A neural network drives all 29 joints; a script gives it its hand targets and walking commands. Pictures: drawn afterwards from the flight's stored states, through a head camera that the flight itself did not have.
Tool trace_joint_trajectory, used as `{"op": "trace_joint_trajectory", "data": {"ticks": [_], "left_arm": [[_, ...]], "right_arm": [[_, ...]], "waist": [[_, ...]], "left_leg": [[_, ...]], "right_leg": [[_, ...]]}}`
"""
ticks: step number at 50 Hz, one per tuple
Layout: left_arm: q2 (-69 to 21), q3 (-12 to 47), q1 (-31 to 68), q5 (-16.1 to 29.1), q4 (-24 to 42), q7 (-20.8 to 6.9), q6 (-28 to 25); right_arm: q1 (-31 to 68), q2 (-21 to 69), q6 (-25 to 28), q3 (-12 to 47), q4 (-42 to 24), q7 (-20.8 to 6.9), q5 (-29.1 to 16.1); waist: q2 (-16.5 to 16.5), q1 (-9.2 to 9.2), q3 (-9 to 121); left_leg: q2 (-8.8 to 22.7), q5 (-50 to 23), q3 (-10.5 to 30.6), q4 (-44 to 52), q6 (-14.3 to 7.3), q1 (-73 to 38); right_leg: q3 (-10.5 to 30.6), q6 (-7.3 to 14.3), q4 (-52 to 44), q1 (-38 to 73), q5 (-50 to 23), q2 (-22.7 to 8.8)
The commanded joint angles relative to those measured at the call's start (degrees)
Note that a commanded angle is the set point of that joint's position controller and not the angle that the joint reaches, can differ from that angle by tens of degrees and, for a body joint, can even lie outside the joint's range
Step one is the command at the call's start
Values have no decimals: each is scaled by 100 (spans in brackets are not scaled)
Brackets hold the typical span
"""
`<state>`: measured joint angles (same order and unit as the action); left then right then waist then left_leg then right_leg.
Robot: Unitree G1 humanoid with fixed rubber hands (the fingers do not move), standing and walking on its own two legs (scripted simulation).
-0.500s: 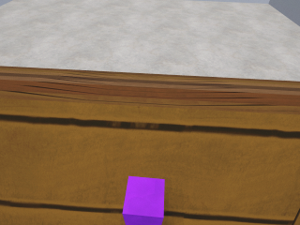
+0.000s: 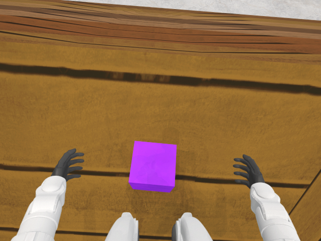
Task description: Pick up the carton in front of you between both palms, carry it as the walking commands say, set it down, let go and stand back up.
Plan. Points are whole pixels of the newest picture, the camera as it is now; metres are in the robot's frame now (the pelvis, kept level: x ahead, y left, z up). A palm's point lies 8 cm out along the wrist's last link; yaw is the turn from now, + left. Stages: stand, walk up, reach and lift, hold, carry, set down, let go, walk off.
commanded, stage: reach and lift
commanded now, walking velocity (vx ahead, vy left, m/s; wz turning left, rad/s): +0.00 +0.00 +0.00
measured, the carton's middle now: (153, 168) +0.42 +0.01 -0.59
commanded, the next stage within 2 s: none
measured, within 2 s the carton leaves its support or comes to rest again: neither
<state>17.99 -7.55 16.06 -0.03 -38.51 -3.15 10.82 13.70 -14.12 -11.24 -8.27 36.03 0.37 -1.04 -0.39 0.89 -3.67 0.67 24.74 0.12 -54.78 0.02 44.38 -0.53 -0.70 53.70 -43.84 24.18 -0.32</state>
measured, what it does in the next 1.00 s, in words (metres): lowers itself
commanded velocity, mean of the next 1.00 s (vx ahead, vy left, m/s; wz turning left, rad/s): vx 0.00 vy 0.00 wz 0.00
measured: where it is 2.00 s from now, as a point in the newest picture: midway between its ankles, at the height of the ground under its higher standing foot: outside the picture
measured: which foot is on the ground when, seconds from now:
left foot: down 0.00-1.00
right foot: down 0.00-1.00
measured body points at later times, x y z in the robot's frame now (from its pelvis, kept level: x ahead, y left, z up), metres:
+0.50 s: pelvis -0.09 +0.01 -0.08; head +0.21 +0.01 +0.26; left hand +0.46 +0.20 -0.16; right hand +0.43 -0.19 -0.17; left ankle +0.02 +0.12 -0.68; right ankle +0.02 -0.13 -0.68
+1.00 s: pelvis -0.07 +0.00 -0.24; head +0.28 +0.02 +0.04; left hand +0.44 +0.20 -0.42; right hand +0.42 -0.19 -0.41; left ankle +0.02 +0.12 -0.68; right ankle +0.02 -0.13 -0.68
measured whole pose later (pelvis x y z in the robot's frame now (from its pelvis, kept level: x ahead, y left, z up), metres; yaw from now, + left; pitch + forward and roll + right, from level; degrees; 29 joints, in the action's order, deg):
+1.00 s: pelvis -0.07 +0.00 -0.24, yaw -1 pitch +51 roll -3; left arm 19.9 -7.8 65.1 7.1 -54.0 3.5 2.7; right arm 59.3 -12.7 -2.1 -11.8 47.3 8.0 -8.7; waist 0.0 1.0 0.9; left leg -0.6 30.7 1.8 -103.8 0.1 124.1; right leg 0.7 -2.5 102.5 -122.7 30.8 0.9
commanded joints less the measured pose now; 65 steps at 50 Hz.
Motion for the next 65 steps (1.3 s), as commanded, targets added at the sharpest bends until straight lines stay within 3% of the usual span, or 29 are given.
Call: {"op": "trace_joint_trajectory", "data": {"ticks": [1, 6, 14, 18, 21, 25, 32, 37, 43, 49, 52, 57, 60, 65], "left_arm": [[633, -232, 1668, 271, 3, 132, -250], [723, -350, 3266, 310, -270, 177, -362], [1022, -527, 5887, 394, -1122, 121, -148], [1034, -643, 6704, 235, -1595, 18, -67], [1040, -825, 6897, -29, -1701, 5, -109], [878, -1088, 6810, -376, -1706, 56, -291], [236, -1122, 6193, -482, -1861, 178, -745], [314, -894, 5960, -169, -1726, 393, -931], [901, -211, 6060, 605, -850, 669, -996], [1116, 140, 6614, 1044, -735, 723, -857], [1206, 275, 7026, 1195, -1103, 683, -773], [1347, 335, 7784, 1191, -2132, 608, -725], [1460, 401, 8216, 1163, -2451, 601, -827], [1680, 571, 8690, 1330, -2787, 633, -997]], "right_arm": [[1461, -603, 267, -252, -43, 207, -250], [2998, -488, 421, -463, 50, 326, -287], [5518, -370, 130, -706, 483, 528, -296], [6224, -272, 16, -992, 872, 603, -84], [6314, -145, 46, -1213, 920, 637, 156], [6174, -18, 252, -1409, 826, 599, 423], [5586, 212, 812, -1575, 1306, 458, 584], [5319, 46, 1053, -1406, 1285, 512, 337], [5572, -344, 1120, -461, 378, 746, -618], [6036, -568, 923, -158, 503, 875, -1098], [6437, -645, 828, -196, 896, 937, -1088], [7307, -715, 768, -251, 1879, 908, -1013], [7759, -751, 851, -186, 2203, 879, -1107], [8257, -860, 1003, 107, 2386, 897, -1347]], "waist": [[376, 53, 3769], [289, 46, 4599], [130, 78, 5179], [199, 163, 5275], [334, 167, 5676], [468, 108, 6055], [473, 205, 5299], [459, 192, 6044], [459, -70, 8030], [335, 53, 7472], [312, 124, 6712], [462, 89, 5086], [483, 39, 4858], [242, -9, 5153]], "left_leg": [[-262, -3892, 285, -321, 150, -861], [-277, -3317, 231, -479, 127, -166], [-345, -865, -44, -335, 121, 1107], [-374, -195, -119, -437, 133, 1471], [-380, -359, -121, -504, 167, 1387], [-429, -1104, -65, -707, 168, 1321], [-424, -1948, 152, -1864, 161, 2730], [-422, -2885, 248, -2991, 193, 3418], [-386, -3866, 196, -4236, 233, 2713], [-317, -2298, -15, -4837, 188, 3681], [-250, -1248, -67, -4999, 176, 4392], [-80, 228, -78, -5191, 151, 5354], [-9, 343, -44, -5431, 122, 5547], [40, -77, 24, -5865, 92, 5450]], "right_leg": [[64, -229, 291, -517, -3237, 350], [29, -213, 459, -1059, -2744, 359], [-173, -290, 511, -1527, -797, 346], [-277, -295, 615, -1878, -213, 355], [-279, -289, 660, -1969, -323, 375], [-277, -284, 843, -2265, -839, 420], [-290, -240, 1987, -4137, -1458, 447], [-205, -271, 3043, -4707, -2263, 462], [-278, -344, 4252, -4584, -2980, 444], [-376, -300, 4937, -4793, -1989, 415], [-334, -260, 5073, -4947, -1145, 363], [-228, -238, 5217, -5588, 178, 211], [-151, -242, 5444, -5584, 248, 162], [-148, -274, 5888, -5247, -167, 143]]}}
